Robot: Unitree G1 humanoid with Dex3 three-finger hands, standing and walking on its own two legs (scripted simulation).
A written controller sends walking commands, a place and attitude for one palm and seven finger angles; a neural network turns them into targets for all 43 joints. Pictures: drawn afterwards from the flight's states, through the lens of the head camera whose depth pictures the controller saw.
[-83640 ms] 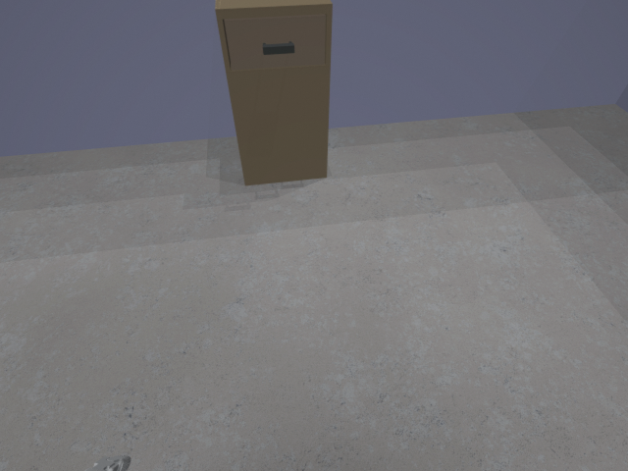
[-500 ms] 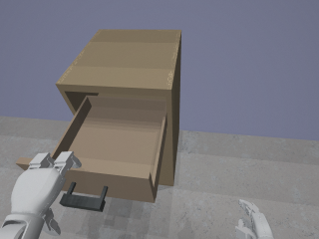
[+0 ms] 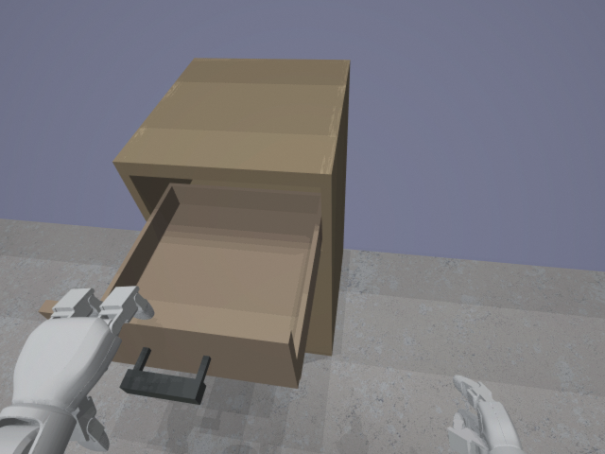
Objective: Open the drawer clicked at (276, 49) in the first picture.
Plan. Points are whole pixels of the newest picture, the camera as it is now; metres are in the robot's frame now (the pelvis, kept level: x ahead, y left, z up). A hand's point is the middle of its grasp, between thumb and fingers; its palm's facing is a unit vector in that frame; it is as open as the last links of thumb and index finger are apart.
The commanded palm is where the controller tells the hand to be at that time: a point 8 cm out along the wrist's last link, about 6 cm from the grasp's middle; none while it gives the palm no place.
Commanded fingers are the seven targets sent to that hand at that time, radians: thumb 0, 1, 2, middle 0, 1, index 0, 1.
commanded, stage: draw the hand back to the body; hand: left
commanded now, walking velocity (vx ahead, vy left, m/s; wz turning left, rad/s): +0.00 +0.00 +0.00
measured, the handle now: (169, 371) +0.24 +0.25 -0.07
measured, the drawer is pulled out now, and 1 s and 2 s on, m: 0.30 0.30 0.30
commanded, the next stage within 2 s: step back with the hand held close in 1.52 s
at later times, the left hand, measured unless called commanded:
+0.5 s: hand (74, 366) +0.18 +0.27 +0.10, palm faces +0.01 -0.07 -1.00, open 13.8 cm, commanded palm +0.15 +0.27 +0.16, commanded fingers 0.00 -0.50 0.30 -0.30 -1.20 -0.30 -1.20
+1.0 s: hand (97, 317) +0.21 +0.23 +0.16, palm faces +0.34 -0.84 -0.43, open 11.5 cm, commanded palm +0.15 +0.27 +0.18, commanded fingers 0.00 0.38 0.68 -0.24 -0.64 -0.24 -0.64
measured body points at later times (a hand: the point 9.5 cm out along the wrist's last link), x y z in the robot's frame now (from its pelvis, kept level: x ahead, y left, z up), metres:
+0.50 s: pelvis +0.00 +0.00 +0.01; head +0.01 -0.03 +0.45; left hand +0.17 +0.27 +0.16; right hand +0.20 -0.21 -0.09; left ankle +0.01 +0.13 -0.72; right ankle -0.03 -0.13 -0.72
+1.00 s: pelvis +0.02 -0.01 +0.02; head +0.02 -0.03 +0.47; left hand +0.18 +0.27 +0.19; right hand +0.21 -0.22 -0.06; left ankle +0.01 +0.13 -0.72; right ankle -0.03 -0.13 -0.72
